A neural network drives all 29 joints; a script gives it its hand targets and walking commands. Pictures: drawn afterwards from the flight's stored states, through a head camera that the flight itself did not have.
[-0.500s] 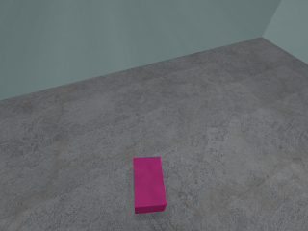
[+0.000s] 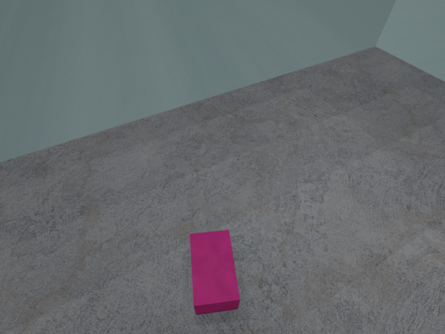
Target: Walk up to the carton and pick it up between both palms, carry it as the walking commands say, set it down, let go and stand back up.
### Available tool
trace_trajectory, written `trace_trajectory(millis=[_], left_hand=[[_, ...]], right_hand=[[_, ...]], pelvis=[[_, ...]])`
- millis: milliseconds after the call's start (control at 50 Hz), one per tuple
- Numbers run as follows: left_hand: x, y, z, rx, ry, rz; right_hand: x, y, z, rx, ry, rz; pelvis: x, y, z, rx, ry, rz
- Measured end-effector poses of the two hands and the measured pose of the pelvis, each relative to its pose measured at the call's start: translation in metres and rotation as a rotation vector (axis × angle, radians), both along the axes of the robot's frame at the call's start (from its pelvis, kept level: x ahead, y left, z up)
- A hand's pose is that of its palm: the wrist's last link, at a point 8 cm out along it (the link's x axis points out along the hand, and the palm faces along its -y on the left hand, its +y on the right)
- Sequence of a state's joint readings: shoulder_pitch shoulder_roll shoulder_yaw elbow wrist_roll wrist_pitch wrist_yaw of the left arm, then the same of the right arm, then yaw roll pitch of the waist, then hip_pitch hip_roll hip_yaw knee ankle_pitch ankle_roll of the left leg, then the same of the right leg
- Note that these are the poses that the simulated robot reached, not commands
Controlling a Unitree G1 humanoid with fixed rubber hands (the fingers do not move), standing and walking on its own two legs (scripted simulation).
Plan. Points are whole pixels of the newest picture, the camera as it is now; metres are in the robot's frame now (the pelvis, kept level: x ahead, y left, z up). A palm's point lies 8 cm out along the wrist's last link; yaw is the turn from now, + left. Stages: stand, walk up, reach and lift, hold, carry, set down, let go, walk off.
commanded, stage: walk up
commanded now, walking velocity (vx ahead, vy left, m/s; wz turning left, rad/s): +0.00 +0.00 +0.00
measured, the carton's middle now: (213, 270) +0.48 +0.02 -0.71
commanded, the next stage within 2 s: stand in 1.34 s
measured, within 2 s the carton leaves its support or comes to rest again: neither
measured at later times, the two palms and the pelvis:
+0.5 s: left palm out of the picture -0.02 +0.23 -0.15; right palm out of the picture +0.00 -0.23 -0.15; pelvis -0.01 +0.00 +0.00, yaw +2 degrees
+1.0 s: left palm out of the picture -0.04 +0.23 -0.15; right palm out of the picture +0.01 -0.23 -0.15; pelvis -0.01 +0.00 +0.00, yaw +4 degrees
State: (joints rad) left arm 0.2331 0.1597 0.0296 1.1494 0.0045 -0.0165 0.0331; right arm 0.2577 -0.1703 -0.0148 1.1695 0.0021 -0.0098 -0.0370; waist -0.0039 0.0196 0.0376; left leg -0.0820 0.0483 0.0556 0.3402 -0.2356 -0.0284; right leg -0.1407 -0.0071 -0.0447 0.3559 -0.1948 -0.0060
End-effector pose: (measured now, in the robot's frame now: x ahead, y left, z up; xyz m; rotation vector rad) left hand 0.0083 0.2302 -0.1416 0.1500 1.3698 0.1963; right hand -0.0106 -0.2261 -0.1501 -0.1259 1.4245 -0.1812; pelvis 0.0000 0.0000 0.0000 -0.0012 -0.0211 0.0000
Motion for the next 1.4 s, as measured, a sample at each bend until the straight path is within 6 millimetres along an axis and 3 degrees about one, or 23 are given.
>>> trace_trajectory(millis=[200, 560, 1400], left_hand=[[-0.016, -0.001, -0.003, 0.013, 0.028, 0.029], [-0.036, 0.001, -0.005, 0.010, 0.044, 0.063], [-0.054, 0.005, -0.006, 0.019, 0.030, 0.100]], right_hand=[[-0.004, -0.004, -0.001, -0.005, 0.015, 0.020], [0.015, -0.001, 0.001, -0.010, -0.034, 0.065], [0.033, -0.005, 0.003, -0.025, -0.082, 0.136]], pelvis=[[-0.003, -0.004, -0.002, 0.003, 0.010, 0.019], [-0.006, -0.003, -0.004, 0.001, 0.018, 0.040], [-0.014, -0.003, -0.006, -0.004, 0.011, 0.086]])
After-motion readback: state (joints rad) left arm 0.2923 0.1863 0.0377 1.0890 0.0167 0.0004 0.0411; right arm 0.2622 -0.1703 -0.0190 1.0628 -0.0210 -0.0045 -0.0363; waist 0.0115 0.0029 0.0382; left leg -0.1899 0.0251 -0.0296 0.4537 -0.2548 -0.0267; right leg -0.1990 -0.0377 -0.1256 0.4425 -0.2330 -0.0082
